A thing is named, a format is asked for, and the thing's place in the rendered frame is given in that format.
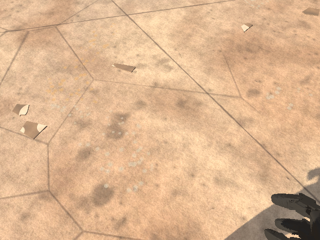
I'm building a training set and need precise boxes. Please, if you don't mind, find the robot right hand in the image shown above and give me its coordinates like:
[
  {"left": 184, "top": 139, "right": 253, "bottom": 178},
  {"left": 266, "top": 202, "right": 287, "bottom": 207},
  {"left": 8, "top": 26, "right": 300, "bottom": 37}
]
[{"left": 264, "top": 193, "right": 320, "bottom": 240}]

